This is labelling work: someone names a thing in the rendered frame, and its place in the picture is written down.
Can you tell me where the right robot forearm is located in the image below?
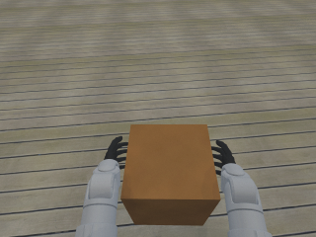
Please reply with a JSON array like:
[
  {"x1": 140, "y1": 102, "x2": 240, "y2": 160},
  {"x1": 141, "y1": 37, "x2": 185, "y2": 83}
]
[{"x1": 220, "y1": 163, "x2": 273, "y2": 237}]

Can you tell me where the right robot hand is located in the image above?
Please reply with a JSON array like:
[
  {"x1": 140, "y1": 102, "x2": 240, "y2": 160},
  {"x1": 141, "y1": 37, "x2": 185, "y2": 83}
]
[{"x1": 211, "y1": 140, "x2": 236, "y2": 176}]

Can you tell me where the left robot forearm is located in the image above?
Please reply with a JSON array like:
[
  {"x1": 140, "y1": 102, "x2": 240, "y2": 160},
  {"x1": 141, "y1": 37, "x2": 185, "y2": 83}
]
[{"x1": 75, "y1": 159, "x2": 120, "y2": 237}]

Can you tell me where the carton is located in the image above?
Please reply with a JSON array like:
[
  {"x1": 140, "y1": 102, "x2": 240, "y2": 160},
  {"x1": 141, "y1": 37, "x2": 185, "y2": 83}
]
[{"x1": 120, "y1": 124, "x2": 221, "y2": 226}]

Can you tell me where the left robot hand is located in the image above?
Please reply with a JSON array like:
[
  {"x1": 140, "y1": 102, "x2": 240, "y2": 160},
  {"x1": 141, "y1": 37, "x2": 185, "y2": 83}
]
[{"x1": 104, "y1": 136, "x2": 128, "y2": 170}]

